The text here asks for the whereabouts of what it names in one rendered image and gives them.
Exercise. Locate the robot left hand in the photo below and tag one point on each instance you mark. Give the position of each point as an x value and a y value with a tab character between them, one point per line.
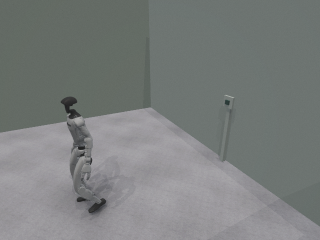
86	169

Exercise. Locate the robot right hand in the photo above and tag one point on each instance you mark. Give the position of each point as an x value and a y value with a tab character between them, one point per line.
73	147

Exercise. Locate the panel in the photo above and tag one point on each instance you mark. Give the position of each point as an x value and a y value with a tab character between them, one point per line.
227	126

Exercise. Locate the left robot upper arm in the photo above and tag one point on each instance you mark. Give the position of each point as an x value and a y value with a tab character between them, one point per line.
80	124

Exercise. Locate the humanoid robot torso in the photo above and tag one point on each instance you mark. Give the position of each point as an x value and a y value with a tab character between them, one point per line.
77	136

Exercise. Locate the right robot shin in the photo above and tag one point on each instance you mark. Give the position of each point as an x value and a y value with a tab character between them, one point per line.
83	182

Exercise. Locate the robot left forearm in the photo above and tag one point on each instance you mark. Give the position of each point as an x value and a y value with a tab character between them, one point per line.
88	150

